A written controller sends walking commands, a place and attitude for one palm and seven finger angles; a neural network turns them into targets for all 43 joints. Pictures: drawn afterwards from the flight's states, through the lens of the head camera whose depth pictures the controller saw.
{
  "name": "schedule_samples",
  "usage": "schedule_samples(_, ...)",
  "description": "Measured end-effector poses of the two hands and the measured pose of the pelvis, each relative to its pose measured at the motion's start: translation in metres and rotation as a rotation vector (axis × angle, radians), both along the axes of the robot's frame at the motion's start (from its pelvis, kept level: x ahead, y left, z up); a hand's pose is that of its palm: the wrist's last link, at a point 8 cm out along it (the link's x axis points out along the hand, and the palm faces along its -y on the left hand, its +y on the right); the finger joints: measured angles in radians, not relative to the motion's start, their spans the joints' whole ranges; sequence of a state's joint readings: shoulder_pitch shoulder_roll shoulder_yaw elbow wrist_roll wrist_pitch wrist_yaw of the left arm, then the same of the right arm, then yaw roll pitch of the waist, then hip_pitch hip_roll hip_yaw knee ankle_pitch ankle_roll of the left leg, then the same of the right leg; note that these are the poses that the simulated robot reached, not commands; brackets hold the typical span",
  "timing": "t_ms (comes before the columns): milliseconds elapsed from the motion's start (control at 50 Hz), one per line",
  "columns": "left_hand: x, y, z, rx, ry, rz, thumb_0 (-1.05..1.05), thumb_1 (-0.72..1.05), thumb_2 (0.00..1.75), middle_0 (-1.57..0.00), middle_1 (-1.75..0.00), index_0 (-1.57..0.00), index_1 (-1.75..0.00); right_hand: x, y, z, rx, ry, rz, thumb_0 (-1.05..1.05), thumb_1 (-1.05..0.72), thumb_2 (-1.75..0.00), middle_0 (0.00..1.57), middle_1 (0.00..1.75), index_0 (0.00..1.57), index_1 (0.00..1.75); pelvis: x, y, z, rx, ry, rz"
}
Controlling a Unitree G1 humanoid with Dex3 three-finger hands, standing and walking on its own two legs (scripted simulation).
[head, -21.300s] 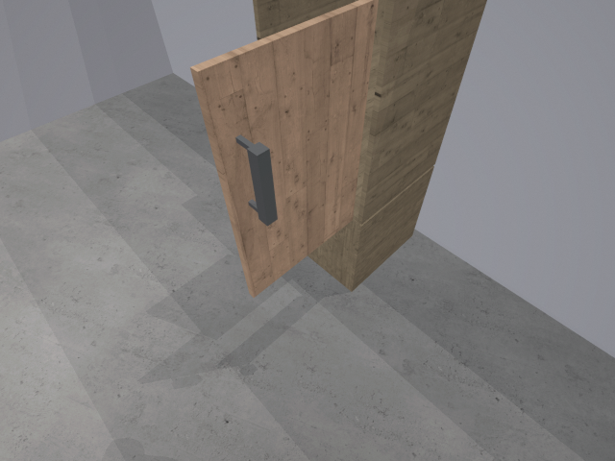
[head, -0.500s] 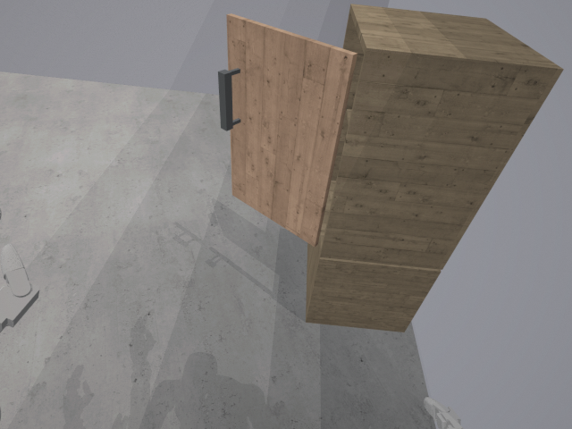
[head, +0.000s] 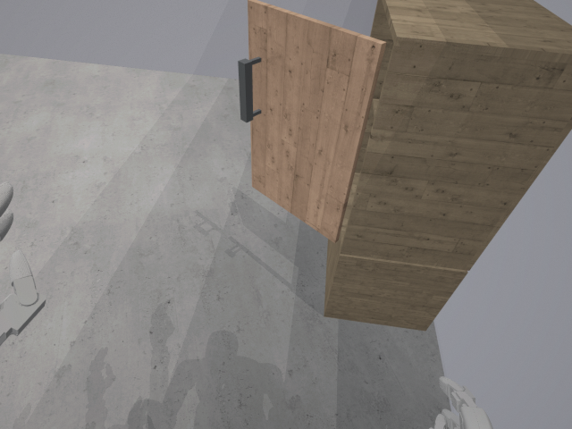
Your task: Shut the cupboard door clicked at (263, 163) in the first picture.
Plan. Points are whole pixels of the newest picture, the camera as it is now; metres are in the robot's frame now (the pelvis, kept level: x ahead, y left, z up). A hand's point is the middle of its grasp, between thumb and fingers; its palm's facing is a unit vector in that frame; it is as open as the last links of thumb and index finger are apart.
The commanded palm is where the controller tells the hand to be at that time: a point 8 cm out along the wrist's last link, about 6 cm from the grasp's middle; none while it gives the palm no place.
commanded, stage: stop stepping back and stand still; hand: left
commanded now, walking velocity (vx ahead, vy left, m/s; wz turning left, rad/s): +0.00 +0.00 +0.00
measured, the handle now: (251, 89) +0.93 +0.15 +0.05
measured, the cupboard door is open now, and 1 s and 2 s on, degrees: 55 55 55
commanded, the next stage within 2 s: let the arm hang, fingers relaxed in 0.42 s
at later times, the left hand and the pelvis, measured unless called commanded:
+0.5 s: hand (20, 290) +0.21 +0.29 +0.16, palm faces +0.43 -0.80 -0.42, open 7.4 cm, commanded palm none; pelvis +0.01 +0.02 +0.01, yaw +0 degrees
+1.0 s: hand out of the picture -0.08 +0.21 -0.17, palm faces +0.04 -0.98 -0.17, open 7.1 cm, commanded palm none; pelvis -0.02 +0.03 +0.01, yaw +2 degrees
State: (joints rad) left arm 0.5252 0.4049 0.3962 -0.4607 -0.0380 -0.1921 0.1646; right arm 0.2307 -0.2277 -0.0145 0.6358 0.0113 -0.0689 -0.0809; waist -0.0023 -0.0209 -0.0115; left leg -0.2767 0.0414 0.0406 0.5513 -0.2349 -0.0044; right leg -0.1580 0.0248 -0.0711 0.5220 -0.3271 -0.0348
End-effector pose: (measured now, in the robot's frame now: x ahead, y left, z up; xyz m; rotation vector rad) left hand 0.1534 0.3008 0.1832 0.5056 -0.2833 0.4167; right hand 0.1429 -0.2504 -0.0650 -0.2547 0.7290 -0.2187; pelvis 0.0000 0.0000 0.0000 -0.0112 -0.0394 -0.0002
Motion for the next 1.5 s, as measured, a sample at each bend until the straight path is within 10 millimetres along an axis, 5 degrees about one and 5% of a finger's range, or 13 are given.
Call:
schedule_samples(280,0.018,0.013,-0.005,-0.013,0.079,-0.013,0.01,0.89,0.9,-0.21,-0.31,-0.21,-0.3,0.022,0.044,-0.001,0.081,-0.005,0.044,0.01,-0.9,-0.9,0.2,0.3,0.2,0.3,0.011,0.015,0.005,-0.009,0.035,-0.008)
schedule_samples(540,0.015,0.03,-0.013,-0.02,0.101,0.007,0.01,0.89,0.9,-0.21,-0.31,-0.21,-0.3,0.01,0.048,-0.005,0.067,0.026,0.057,0.01,-0.9,-0.9,0.2,0.3,0.2,0.3,0.007,0.027,0.006,-0.016,0.043,0.003)
schedule_samples(580,0.024,0.034,-0.053,-0.059,0.27,-0.01,0.0,0.9,0.9,-0.2,-0.3,-0.2,-0.3,0.01,0.044,-0.015,0.07,0.054,0.105,0.01,-0.9,-0.9,0.2,0.3,0.2,0.3,0.002,0.032,0.002,-0.018,0.048,0.012)
schedule_samples(660,0.016,0.028,-0.174,-0.23,0.77,0.008,0.0,0.91,0.9,-0.19,-0.3,-0.2,-0.3,-0.004,0.032,-0.035,0.064,0.138,0.103,0.01,-0.9,-0.9,0.2,0.3,0.2,0.3,-0.007,0.038,-0.002,-0.012,0.043,0.014)
schedule_samples(760,-0.061,-0.021,-0.29,-0.45,1.271,0.011,0.01,0.91,0.9,-0.19,-0.3,-0.19,-0.3,-0.051,0.024,-0.043,0.048,0.286,0.037,0.01,-0.9,-0.9,0.2,0.3,0.2,0.3,-0.013,0.036,-0.001,0.0,0.024,0.01)
schedule_samples(800,-0.1,-0.045,-0.315,-0.536,1.415,0.011,0.01,0.91,0.9,-0.19,-0.3,-0.2,-0.3,-0.076,0.024,-0.045,0.041,0.373,0.01,0.01,-0.91,-0.9,0.2,0.3,0.2,0.3,-0.014,0.035,0.001,-0.001,0.02,0.01)
schedule_samples(840,-0.132,-0.046,-0.327,-0.591,1.489,0.089,0.0,0.97,0.9,-0.2,-0.3,-0.2,-0.3,-0.102,0.025,-0.047,0.038,0.468,-0.01,0.01,-0.91,-0.9,0.2,0.3,0.2,0.3,-0.015,0.032,0.002,-0.005,0.02,0.017)
schedule_samples(980,-0.225,-0.042,-0.328,-0.66,1.712,0.232,0.0,0.97,0.9,-0.2,-0.3,-0.2,-0.3,-0.174,0.043,-0.057,0.082,0.708,-0.073,0.01,-0.91,-0.9,0.2,0.3,0.2,0.3,-0.015,0.032,0.007,-0.013,0.019,0.028)
schedule_samples(1100,-0.26,-0.041,-0.316,-0.655,1.797,0.298,0.0,0.94,0.9,-0.2,-0.3,-0.2,-0.3,-0.195,0.065,-0.068,0.154,0.75,-0.101,0.01,-0.91,-0.9,0.2,0.3,0.2,0.3,-0.016,0.035,0.008,-0.01,0.013,0.018)
schedule_samples(1300,-0.232,-0.054,-0.32,-0.653,1.713,0.249,0.0,0.92,0.9,-0.19,-0.3,-0.2,-0.3,-0.186,0.089,-0.078,0.226,0.694,-0.098,0.0,-0.91,-0.9,0.2,0.3,0.2,0.3,-0.017,0.036,0.008,0.0,0.01,0.007)
schedule_samples(1500,-0.188,-0.072,-0.326,-0.661,1.615,0.16,0.0,0.91,0.9,-0.19,-0.3,-0.2,-0.3,-0.182,0.076,-0.075,0.205,0.667,-0.115,0.01,-0.91,-0.9,0.2,0.3,0.2,0.3,-0.015,0.032,0.008,0.005,0.014,0.005)
